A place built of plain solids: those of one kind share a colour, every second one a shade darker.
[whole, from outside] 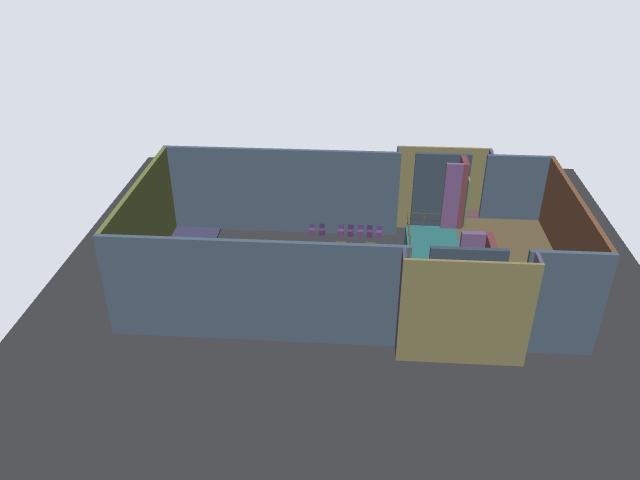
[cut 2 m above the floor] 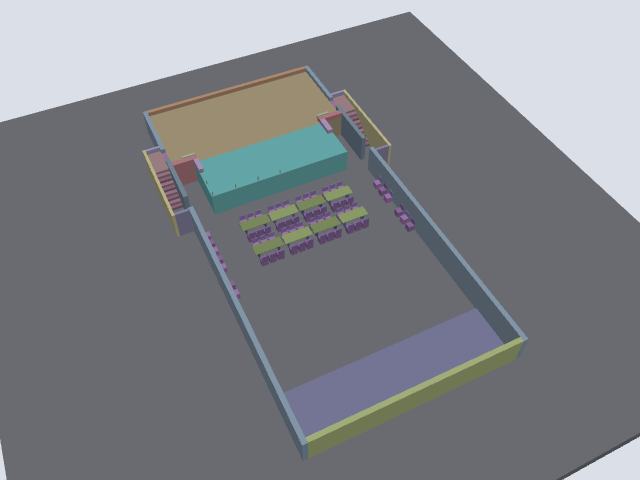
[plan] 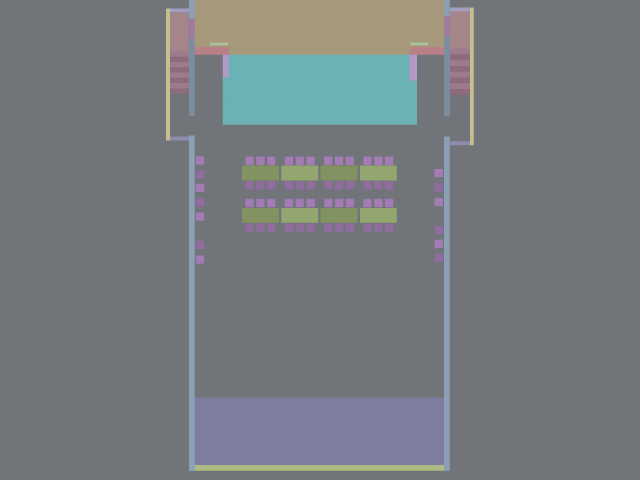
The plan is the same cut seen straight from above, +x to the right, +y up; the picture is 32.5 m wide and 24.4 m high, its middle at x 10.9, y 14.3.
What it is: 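A parish, school or music hall with a timber stage behind a plastered proscenium wall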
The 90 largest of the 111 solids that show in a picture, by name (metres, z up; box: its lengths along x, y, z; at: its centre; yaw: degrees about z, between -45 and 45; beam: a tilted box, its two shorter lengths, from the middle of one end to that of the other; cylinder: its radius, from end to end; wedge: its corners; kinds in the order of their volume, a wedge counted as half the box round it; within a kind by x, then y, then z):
{
 "boards_main_1": {"box": [12.67, 6.14, 1.74], "at": [10.87, 26.79, 0.82]},
 "wall_side_1": {"box": [0.3, 17.06, 6.65], "at": [4.39, 11.09, 3.27]},
 "wall_side_2": {"box": [0.3, 3.92, 6.65], "at": [4.39, 22.57, 3.27]},
 "wall_side_3": {"box": [0.3, 4.58, 6.65], "at": [4.39, 27.86, 3.27]},
 "wall_side_4": {"box": [0.3, 17.0, 6.65], "at": [17.35, 11.06, 3.27]},
 "wall_side_5": {"box": [0.3, 4.06, 6.65], "at": [17.35, 22.62, 3.27]},
 "wall_side_6": {"box": [0.3, 4.48, 6.65], "at": [17.35, 27.92, 3.27]},
 "boards_fore_1": {"box": [9.88, 3.56, 1.74], "at": [10.89, 21.94, 0.82]},
 "wall_back_1": {"box": [12.67, 0.3, 6.65], "at": [10.87, 30.0, 3.27]},
 "wall_rear_1": {"box": [12.67, 0.3, 6.65], "at": [10.87, 2.71, 3.27]},
 "wall_pass_out_1": {"box": [0.2, 6.71, 6.65], "at": [3.18, 22.71, 3.27]},
 "wall_pass_out_2": {"box": [0.2, 7.01, 6.65], "at": [18.62, 22.62, 3.27]},
 "wall_pros_1": {"box": [1.73, 0.4, 6.65], "at": [5.4, 23.92, 3.27]},
 "wall_pros_2": {"box": [1.76, 0.4, 6.65], "at": [16.32, 23.92, 3.27]},
 "step_1": {"box": [0.96, 0.54, 0.24], "at": [3.76, 22.0, 0.07]},
 "step_2": {"box": [0.96, 0.54, 0.43], "at": [3.76, 22.27, 0.16]},
 "step_3": {"box": [0.96, 0.54, 0.61], "at": [3.76, 22.54, 0.26]},
 "step_4": {"box": [0.96, 0.54, 0.8], "at": [3.76, 22.81, 0.35]},
 "step_5": {"box": [0.96, 0.54, 0.99], "at": [3.76, 23.08, 0.44]},
 "step_6": {"box": [0.96, 0.54, 1.18], "at": [3.76, 23.35, 0.54]},
 "step_7": {"box": [0.96, 0.54, 1.36], "at": [3.76, 23.62, 0.63]},
 "step_8": {"box": [0.96, 0.54, 1.55], "at": [3.76, 23.89, 0.73]},
 "step_9": {"box": [1.02, 0.59, 0.24], "at": [18.01, 21.97, 0.07]},
 "step_10": {"box": [1.02, 0.59, 0.43], "at": [18.01, 22.26, 0.16]},
 "step_11": {"box": [1.02, 0.59, 0.61], "at": [18.01, 22.56, 0.26]},
 "step_12": {"box": [1.02, 0.59, 0.8], "at": [18.01, 22.85, 0.35]},
 "step_13": {"box": [1.02, 0.59, 0.99], "at": [18.01, 23.15, 0.44]},
 "step_14": {"box": [1.02, 0.59, 1.18], "at": [18.01, 23.44, 0.54]},
 "step_15": {"box": [1.02, 0.59, 1.36], "at": [18.01, 23.74, 0.63]},
 "step_16": {"box": [1.02, 0.59, 1.55], "at": [18.01, 24.03, 0.73]},
 "floor_rear_1": {"box": [12.67, 3.44, 0.18], "at": [10.87, 4.58, 0.04]},
 "boards_pass_1": {"box": [0.96, 1.98, 1.74], "at": [3.76, 24.88, 0.82]},
 "boards_pass_2": {"box": [1.02, 1.89, 1.74], "at": [18.01, 24.98, 0.82]},
 "wall_pier_1": {"box": [0.31, 1.14, 6.65], "at": [6.11, 23.15, 3.27]},
 "wall_pier_2": {"box": [0.39, 1.31, 6.65], "at": [15.64, 23.06, 3.27]},
 "wall_pass_end_1": {"box": [0.96, 0.2, 6.65], "at": [3.76, 19.46, 3.27]},
 "wall_pass_end_2": {"box": [0.96, 0.2, 6.65], "at": [3.76, 25.97, 3.27]},
 "wall_pass_end_3": {"box": [1.02, 0.2, 6.65], "at": [18.01, 19.22, 3.27]},
 "wall_pass_end_4": {"box": [1.02, 0.2, 6.65], "at": [18.01, 26.03, 3.27]},
 "chair_seat_1": {"box": [0.42, 0.42, 0.45], "at": [7.32, 14.93, 0.23]},
 "chair_seat_2": {"box": [0.42, 0.42, 0.45], "at": [7.32, 16.17, 0.23]},
 "chair_seat_3": {"box": [0.42, 0.42, 0.45], "at": [7.32, 17.08, 0.23]},
 "chair_seat_4": {"box": [0.42, 0.42, 0.45], "at": [7.32, 18.32, 0.23]},
 "chair_seat_5": {"box": [0.42, 0.42, 0.45], "at": [7.87, 14.93, 0.23]},
 "chair_seat_6": {"box": [0.42, 0.42, 0.45], "at": [7.87, 16.17, 0.23]},
 "chair_seat_7": {"box": [0.42, 0.42, 0.45], "at": [7.87, 17.08, 0.23]},
 "chair_seat_8": {"box": [0.42, 0.42, 0.45], "at": [7.87, 18.32, 0.23]},
 "chair_seat_9": {"box": [0.42, 0.42, 0.45], "at": [8.42, 14.93, 0.23]},
 "chair_seat_10": {"box": [0.42, 0.42, 0.45], "at": [8.42, 16.17, 0.23]},
 "chair_seat_11": {"box": [0.42, 0.42, 0.45], "at": [8.42, 17.08, 0.23]},
 "chair_seat_12": {"box": [0.42, 0.42, 0.45], "at": [8.42, 18.32, 0.23]},
 "chair_seat_13": {"box": [0.42, 0.42, 0.45], "at": [9.32, 14.93, 0.23]},
 "chair_seat_14": {"box": [0.42, 0.42, 0.45], "at": [9.32, 16.17, 0.23]},
 "chair_seat_15": {"box": [0.42, 0.42, 0.45], "at": [9.32, 17.08, 0.23]},
 "chair_seat_16": {"box": [0.42, 0.42, 0.45], "at": [9.32, 18.32, 0.23]},
 "chair_seat_17": {"box": [0.42, 0.42, 0.45], "at": [9.87, 14.93, 0.23]},
 "chair_seat_18": {"box": [0.42, 0.42, 0.45], "at": [9.87, 16.17, 0.23]},
 "chair_seat_19": {"box": [0.42, 0.42, 0.45], "at": [9.87, 17.08, 0.23]},
 "chair_seat_20": {"box": [0.42, 0.42, 0.45], "at": [9.87, 18.32, 0.23]},
 "chair_seat_21": {"box": [0.42, 0.42, 0.45], "at": [10.42, 14.93, 0.23]},
 "chair_seat_22": {"box": [0.42, 0.42, 0.45], "at": [10.42, 16.17, 0.23]},
 "chair_seat_23": {"box": [0.42, 0.42, 0.45], "at": [10.42, 17.08, 0.23]},
 "chair_seat_24": {"box": [0.42, 0.42, 0.45], "at": [10.42, 18.32, 0.23]},
 "chair_seat_25": {"box": [0.42, 0.42, 0.45], "at": [11.32, 14.93, 0.23]},
 "chair_seat_26": {"box": [0.42, 0.42, 0.45], "at": [11.32, 16.17, 0.23]},
 "chair_seat_27": {"box": [0.42, 0.42, 0.45], "at": [11.32, 17.08, 0.23]},
 "chair_seat_28": {"box": [0.42, 0.42, 0.45], "at": [11.32, 18.32, 0.23]},
 "chair_seat_29": {"box": [0.42, 0.42, 0.45], "at": [11.87, 14.93, 0.23]},
 "chair_seat_30": {"box": [0.42, 0.42, 0.45], "at": [11.87, 16.17, 0.23]},
 "chair_seat_31": {"box": [0.42, 0.42, 0.45], "at": [11.87, 17.08, 0.23]},
 "chair_seat_32": {"box": [0.42, 0.42, 0.45], "at": [11.87, 18.32, 0.23]},
 "chair_seat_33": {"box": [0.42, 0.42, 0.45], "at": [12.42, 14.93, 0.23]},
 "chair_seat_34": {"box": [0.42, 0.42, 0.45], "at": [12.42, 16.17, 0.23]},
 "chair_seat_35": {"box": [0.42, 0.42, 0.45], "at": [12.42, 17.08, 0.23]},
 "chair_seat_36": {"box": [0.42, 0.42, 0.45], "at": [12.42, 18.32, 0.23]},
 "chair_seat_37": {"box": [0.42, 0.42, 0.45], "at": [13.32, 14.93, 0.23]},
 "chair_seat_38": {"box": [0.42, 0.42, 0.45], "at": [13.32, 16.17, 0.23]},
 "chair_seat_39": {"box": [0.42, 0.42, 0.45], "at": [13.32, 17.08, 0.23]},
 "chair_seat_40": {"box": [0.42, 0.42, 0.45], "at": [13.32, 18.32, 0.23]},
 "chair_seat_41": {"box": [0.42, 0.42, 0.45], "at": [13.87, 14.93, 0.23]},
 "chair_seat_42": {"box": [0.42, 0.42, 0.45], "at": [13.87, 16.17, 0.23]},
 "chair_seat_43": {"box": [0.42, 0.42, 0.45], "at": [13.87, 17.08, 0.23]},
 "chair_seat_44": {"box": [0.42, 0.42, 0.45], "at": [13.87, 18.32, 0.23]},
 "chair_seat_45": {"box": [0.42, 0.42, 0.45], "at": [14.42, 14.93, 0.23]},
 "chair_seat_46": {"box": [0.42, 0.42, 0.45], "at": [14.42, 16.17, 0.23]},
 "chair_seat_47": {"box": [0.42, 0.42, 0.45], "at": [14.42, 17.08, 0.23]},
 "chair_seat_48": {"box": [0.42, 0.42, 0.45], "at": [14.42, 18.32, 0.23]},
 "boards_sill_1": {"box": [0.3, 1.04, 1.74], "at": [4.39, 25.05, 0.82]},
 "boards_sill_2": {"box": [0.3, 1.03, 1.74], "at": [17.35, 25.17, 0.82]},
 "drape_1": {"box": [0.91, 0.14, 3.75], "at": [5.77, 24.27, 3.51]}
}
